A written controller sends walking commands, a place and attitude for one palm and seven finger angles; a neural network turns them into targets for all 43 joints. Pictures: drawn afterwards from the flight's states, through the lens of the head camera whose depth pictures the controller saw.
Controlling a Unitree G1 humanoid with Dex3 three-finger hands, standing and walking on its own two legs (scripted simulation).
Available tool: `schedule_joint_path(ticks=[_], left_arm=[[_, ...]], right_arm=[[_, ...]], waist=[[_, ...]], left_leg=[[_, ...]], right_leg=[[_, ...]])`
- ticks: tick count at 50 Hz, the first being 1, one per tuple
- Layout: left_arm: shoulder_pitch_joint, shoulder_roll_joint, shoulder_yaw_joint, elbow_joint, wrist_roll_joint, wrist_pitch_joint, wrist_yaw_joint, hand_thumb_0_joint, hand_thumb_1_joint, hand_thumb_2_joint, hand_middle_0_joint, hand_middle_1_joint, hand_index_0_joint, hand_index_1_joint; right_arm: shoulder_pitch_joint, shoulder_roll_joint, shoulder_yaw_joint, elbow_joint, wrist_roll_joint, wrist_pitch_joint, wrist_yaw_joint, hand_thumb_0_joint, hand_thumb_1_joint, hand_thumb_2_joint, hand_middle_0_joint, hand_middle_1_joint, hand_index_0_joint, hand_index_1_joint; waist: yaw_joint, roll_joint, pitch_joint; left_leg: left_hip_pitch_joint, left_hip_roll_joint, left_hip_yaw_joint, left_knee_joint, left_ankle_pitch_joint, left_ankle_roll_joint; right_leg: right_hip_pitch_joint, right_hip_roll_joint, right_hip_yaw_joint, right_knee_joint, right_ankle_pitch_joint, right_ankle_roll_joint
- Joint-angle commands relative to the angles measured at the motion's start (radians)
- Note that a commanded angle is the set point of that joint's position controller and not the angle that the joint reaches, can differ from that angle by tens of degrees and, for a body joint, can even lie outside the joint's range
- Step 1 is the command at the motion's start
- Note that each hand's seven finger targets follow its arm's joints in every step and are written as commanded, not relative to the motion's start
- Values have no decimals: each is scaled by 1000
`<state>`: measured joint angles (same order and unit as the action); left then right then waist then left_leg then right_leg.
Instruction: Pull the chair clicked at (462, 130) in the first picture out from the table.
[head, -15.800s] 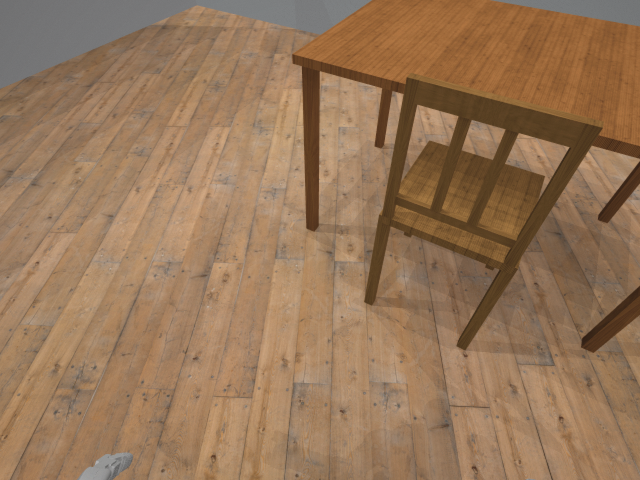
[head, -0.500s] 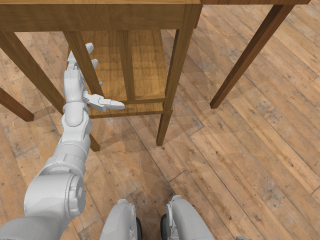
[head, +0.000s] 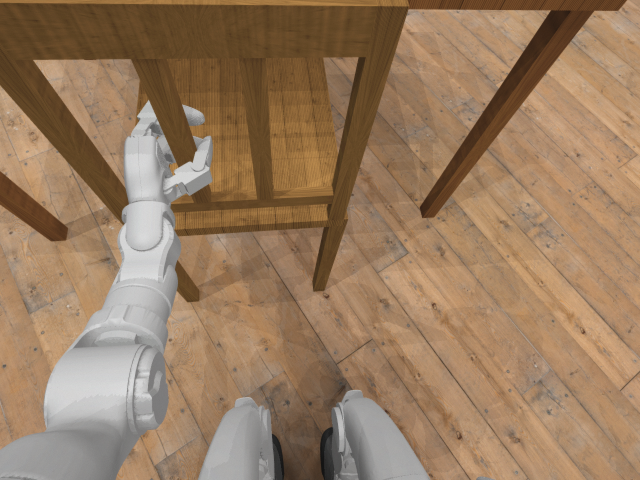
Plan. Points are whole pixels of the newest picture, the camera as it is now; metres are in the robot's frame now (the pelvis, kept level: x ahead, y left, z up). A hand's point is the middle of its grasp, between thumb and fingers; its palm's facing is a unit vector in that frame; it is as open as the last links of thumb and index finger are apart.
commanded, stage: hook a spindle and tug to test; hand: left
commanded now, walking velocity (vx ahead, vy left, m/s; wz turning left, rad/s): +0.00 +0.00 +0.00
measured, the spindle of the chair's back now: (181, 142) +0.52 +0.14 +0.03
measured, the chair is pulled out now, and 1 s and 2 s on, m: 0.00 0.02 0.04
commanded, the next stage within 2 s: step backward, pulling the chair out in 0.64 s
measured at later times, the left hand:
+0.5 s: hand (201, 165) +0.49 +0.11 +0.03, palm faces +0.06 -1.00 -0.01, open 5.6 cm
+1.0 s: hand (201, 167) +0.48 +0.11 +0.04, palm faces -0.02 -0.99 -0.11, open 5.7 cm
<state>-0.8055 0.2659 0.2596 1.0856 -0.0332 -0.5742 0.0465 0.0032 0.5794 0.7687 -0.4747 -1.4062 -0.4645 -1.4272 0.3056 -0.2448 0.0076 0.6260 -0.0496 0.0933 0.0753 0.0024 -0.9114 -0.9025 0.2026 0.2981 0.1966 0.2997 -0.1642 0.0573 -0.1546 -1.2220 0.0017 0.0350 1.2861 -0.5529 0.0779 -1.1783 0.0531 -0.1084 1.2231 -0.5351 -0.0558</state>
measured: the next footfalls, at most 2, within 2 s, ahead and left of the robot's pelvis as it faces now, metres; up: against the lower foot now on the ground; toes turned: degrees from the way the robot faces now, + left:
none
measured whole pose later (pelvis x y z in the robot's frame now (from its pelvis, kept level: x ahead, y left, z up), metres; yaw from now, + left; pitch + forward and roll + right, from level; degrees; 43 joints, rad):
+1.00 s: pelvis +0.06 +0.01 +0.10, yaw +0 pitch +19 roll -2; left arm -0.60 0.17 0.06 0.95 -0.07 -0.20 0.10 0.09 0.67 0.75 -0.30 -1.17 -0.46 -1.45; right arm 0.25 -0.23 0.02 0.57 0.06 0.18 -0.07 0.00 -0.91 -0.90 0.20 0.30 0.20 0.30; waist -0.11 0.05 -0.03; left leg -0.66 -0.04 0.05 0.73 -0.35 0.07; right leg -0.66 0.04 -0.05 0.74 -0.31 0.00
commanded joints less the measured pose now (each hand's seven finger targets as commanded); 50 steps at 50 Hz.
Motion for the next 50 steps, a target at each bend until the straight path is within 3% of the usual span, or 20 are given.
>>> schedule_joint_path(ticks=[1,4,7,8,9,14,17,19,22,29,32,36,37,38,40,41,43,45,47,50], left_arm=[[-372,111,-17,-195,12,-62,-10,0,900,900,-500,-1450,-500,-1450],[-358,73,-39,-194,8,-53,-6,0,900,900,-500,-1450,-500,-1450],[-317,109,-19,-232,20,-59,2,0,900,900,-500,-1450,-500,-1450],[-295,81,-39,-243,18,-58,-1,0,900,900,-500,-1450,-500,-1450],[-280,69,-48,-242,15,-55,-3,0,900,900,-500,-1450,-500,-1450],[-192,80,-34,-278,6,-49,-3,0,900,900,-500,-1450,-500,-1450],[-149,41,-71,-300,3,-42,-8,0,900,900,-500,-1450,-500,-1450],[-128,44,-67,-312,-2,-36,-8,0,900,900,-500,-1450,-500,-1450],[-57,20,-89,-375,-6,-35,-11,0,900,900,-500,-1450,-500,-1450],[111,-15,-127,-481,-28,-8,-19,0,900,900,-500,-1450,-500,-1450],[119,-43,-161,-546,-31,-8,-14,0,900,900,-500,-1450,-500,-1450],[140,-36,-160,-561,-26,-7,-2,0,900,900,-500,-1450,-500,-1450],[77,-69,-200,-603,-26,-11,1,0,900,900,-500,-1450,-500,-1450],[-230,274,-73,-734,35,110,54,0,900,900,-500,-1450,-500,-1450],[-247,191,-120,-707,28,214,80,0,900,900,-500,-1450,-500,-1450],[-151,136,-149,-616,36,255,82,0,900,900,-500,-1450,-500,-1450],[-40,75,-202,-455,38,321,77,0,900,900,-500,-1450,-500,-1450],[-64,55,-229,-396,35,344,70,0,900,900,-500,-1450,-500,-1450],[-87,57,-223,-337,26,339,62,0,900,900,-500,-1450,-500,-1450],[-117,60,-227,-288,22,325,40,0,900,900,-500,-1450,-500,-1450]], right_arm=[[167,-166,-53,-54,3,-2,-7,0,-900,-900,200,300,200,300],[162,-162,-55,-54,3,0,-4,0,-900,-900,200,300,200,300],[163,-164,-56,-61,2,4,-3,0,-900,-900,200,300,200,300],[157,-157,-53,-68,3,4,1,0,-900,-900,200,300,200,300],[155,-155,-54,-67,4,5,2,0,-900,-900,200,300,200,300],[151,-156,-57,-83,8,8,5,0,-900,-900,200,300,200,300],[147,-151,-57,-88,12,11,9,0,-900,-900,200,300,200,300],[146,-152,-58,-91,11,12,10,0,-900,-900,200,300,200,300],[143,-145,-61,-106,14,9,11,0,-900,-900,200,300,200,300],[138,-137,-66,-123,21,3,16,0,-900,-900,200,300,200,300],[134,-133,-71,-121,23,-4,14,0,-900,-900,200,300,200,300],[127,-131,-70,-119,24,-13,10,0,-900,-900,200,300,200,300],[119,-126,-69,-120,24,-17,9,0,-900,-900,200,300,200,300],[140,-136,-67,-160,90,52,-40,0,-900,-900,200,300,200,300],[168,-114,-61,-171,104,62,-102,0,-900,-900,200,300,200,300],[140,-109,-51,-156,106,68,-115,0,-900,-900,200,300,200,300],[116,-116,-41,-127,112,84,-133,0,-900,-900,200,300,200,300],[113,-124,-37,-113,114,90,-154,0,-900,-900,200,300,200,300],[108,-129,-38,-93,109,83,-168,0,-900,-900,200,300,200,300],[99,-132,-51,-68,101,63,-173,0,-900,-900,200,300,200,300]], waist=[[-33,66,-532],[-39,44,-514],[-17,70,-542],[-12,88,-544],[-17,53,-536],[3,35,-533],[3,61,-516],[2,30,-505],[26,60,-549],[47,12,-541],[43,37,-543],[44,12,-510],[27,20,-520],[49,54,-742],[20,44,-603],[25,56,-548],[33,-1,-441],[31,-38,-399],[41,3,-380],[54,101,-361]], left_leg=[[467,17,-139,-136,461,-60],[450,14,-131,-138,427,-54],[478,15,-131,-144,474,-62],[482,12,-124,-147,478,-62],[475,13,-122,-146,474,-59],[462,12,-115,-155,494,-58],[497,19,-117,-159,536,-64],[471,15,-107,-160,526,-58],[521,19,-110,-164,604,-65],[521,19,-93,-173,693,-60],[561,26,-96,-168,759,-64],[524,19,-88,-169,716,-61],[540,17,-87,-169,704,-58],[767,21,-44,-336,562,-41],[734,9,-31,-397,555,-28],[727,12,-35,-418,628,-28],[743,30,-62,-476,638,-28],[811,53,-83,-546,766,-26],[918,91,-109,-574,958,-31],[1081,143,-159,-629,1122,-42]], right_leg=[[190,0,82,-133,352,24],[195,1,84,-147,333,27],[211,1,82,-139,364,22],[218,1,83,-142,368,21],[232,3,84,-149,375,22],[270,4,87,-149,406,21],[246,3,80,-149,420,20],[277,4,85,-155,436,23],[295,1,83,-147,482,21],[383,-4,90,-158,605,25],[369,-9,88,-155,641,27],[386,-12,91,-155,649,27],[385,-13,91,-160,648,29],[781,-94,205,-352,717,37],[831,-108,199,-419,884,64],[823,-116,194,-408,985,68],[799,-130,185,-450,951,88],[819,-133,157,-483,976,84],[776,-124,145,-506,918,75],[687,-101,144,-550,607,58]])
